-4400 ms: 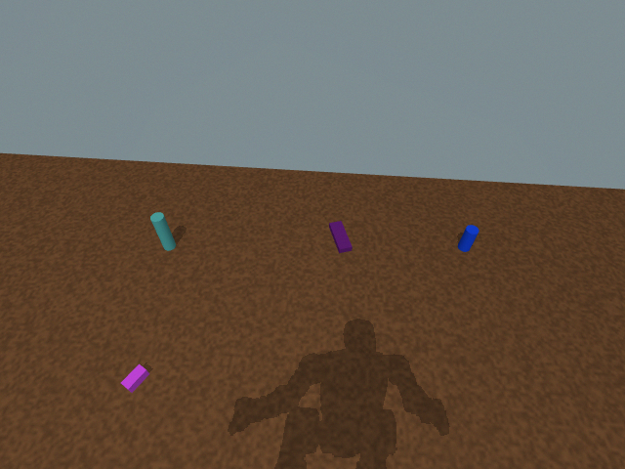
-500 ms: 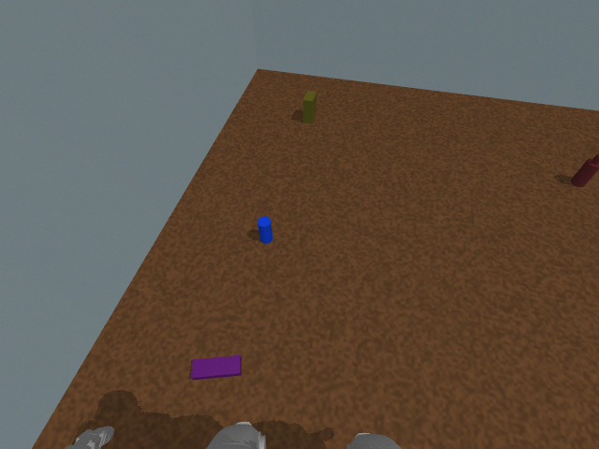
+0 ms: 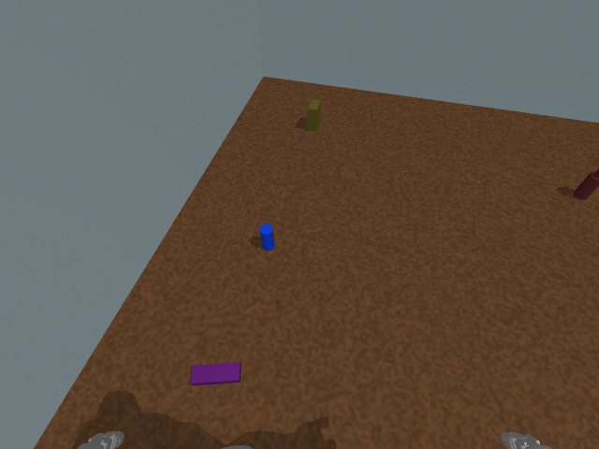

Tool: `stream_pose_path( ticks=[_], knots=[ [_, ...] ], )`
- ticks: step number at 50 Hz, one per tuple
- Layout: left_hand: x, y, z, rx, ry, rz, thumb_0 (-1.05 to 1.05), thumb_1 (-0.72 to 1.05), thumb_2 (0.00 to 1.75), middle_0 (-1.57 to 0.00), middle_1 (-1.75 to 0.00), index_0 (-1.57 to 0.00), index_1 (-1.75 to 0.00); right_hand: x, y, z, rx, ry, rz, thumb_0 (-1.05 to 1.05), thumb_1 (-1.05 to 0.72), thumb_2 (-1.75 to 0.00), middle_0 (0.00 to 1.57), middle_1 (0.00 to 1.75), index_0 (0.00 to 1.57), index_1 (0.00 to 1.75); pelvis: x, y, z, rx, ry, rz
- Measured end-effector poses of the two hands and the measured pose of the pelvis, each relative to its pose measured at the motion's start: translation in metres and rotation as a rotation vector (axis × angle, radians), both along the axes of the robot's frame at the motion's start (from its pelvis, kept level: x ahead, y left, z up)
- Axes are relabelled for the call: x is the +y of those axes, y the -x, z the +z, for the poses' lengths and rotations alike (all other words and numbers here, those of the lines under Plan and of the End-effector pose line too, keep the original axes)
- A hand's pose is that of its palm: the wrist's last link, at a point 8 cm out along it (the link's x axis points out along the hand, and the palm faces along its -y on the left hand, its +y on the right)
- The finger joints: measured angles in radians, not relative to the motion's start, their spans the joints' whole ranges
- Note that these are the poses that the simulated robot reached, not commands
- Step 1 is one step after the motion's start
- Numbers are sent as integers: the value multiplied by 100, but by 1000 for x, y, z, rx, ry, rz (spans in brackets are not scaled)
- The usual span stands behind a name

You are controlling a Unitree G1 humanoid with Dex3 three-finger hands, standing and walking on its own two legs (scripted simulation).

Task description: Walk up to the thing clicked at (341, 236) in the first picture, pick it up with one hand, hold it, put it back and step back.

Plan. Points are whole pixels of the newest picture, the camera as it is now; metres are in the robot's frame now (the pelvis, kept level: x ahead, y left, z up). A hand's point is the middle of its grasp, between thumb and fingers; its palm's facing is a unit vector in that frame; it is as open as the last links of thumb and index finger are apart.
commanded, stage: walk up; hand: left
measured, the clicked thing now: (216, 373) +0.42 +0.29 -0.75
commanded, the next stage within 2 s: none
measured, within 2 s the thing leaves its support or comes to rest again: neither
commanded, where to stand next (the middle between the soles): +0.04 +0.00 m, yaw +3 degrees
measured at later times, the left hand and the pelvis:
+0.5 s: hand out of the picture +0.10 +0.26 -0.14, palm faces +0.00 -0.95 -0.32, open 7.3 cm; pelvis +0.01 +0.01 +0.01, yaw +0 degrees
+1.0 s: hand out of the picture +0.02 +0.26 -0.15, palm faces +0.00 -0.91 -0.41, open 7.3 cm; pelvis -0.03 -0.02 -0.01, yaw +1 degrees
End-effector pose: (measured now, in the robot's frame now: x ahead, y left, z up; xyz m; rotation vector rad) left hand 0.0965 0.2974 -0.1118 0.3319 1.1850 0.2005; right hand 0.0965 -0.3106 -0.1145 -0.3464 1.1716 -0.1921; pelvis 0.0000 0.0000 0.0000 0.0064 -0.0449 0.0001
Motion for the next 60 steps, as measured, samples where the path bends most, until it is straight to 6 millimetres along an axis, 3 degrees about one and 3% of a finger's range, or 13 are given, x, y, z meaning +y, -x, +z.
stream_pose_path(
  ticks=[19,34,39,44,49,52,56,60],
  knots=[
    [6,1,5,28,35,24,0,91,90,-20,-30,-20,-30,21,17,7,61,-23,-21,0,-91,-90,20,30,21,30,9,-5,13,6,14,5],
    [13,14,4,60,34,45,0,91,90,-20,-30,-20,-30,29,-1,11,36,-26,-9,0,-91,-90,20,30,21,30,14,-10,15,12,15,13],
    [19,20,0,61,15,68,0,91,90,-20,-30,-20,-30,23,-5,9,33,-14,-6,0,-91,-90,20,30,21,30,12,1,10,20,8,16],
    [21,35,-3,70,-30,74,0,91,90,-20,-30,-20,-30,5,-7,1,16,7,11,0,-91,-90,21,30,21,30,-2,18,0,25,-6,21],
    [5,72,-1,105,-63,74,0,91,90,-20,-30,-20,-30,-16,-10,-9,-24,9,23,0,-91,-90,20,30,21,30,-19,28,-8,20,-3,15],
    [-7,89,4,132,-54,82,0,91,90,-20,-30,-20,-30,-18,-4,-7,-18,-5,27,0,-91,-90,20,30,21,30,-24,28,-2,21,-15,15],
    [-21,96,9,102,-21,96,1,91,90,-20,-30,-20,-30,-17,12,-5,43,-20,59,0,-91,-90,20,30,20,30,-26,22,5,26,-8,43],
    [-19,101,14,46,-2,126,0,90,90,-20,-30,-21,-30,-12,16,1,103,-24,104,0,-91,-90,20,30,21,30,-23,11,10,24,-6,75]
  ],
)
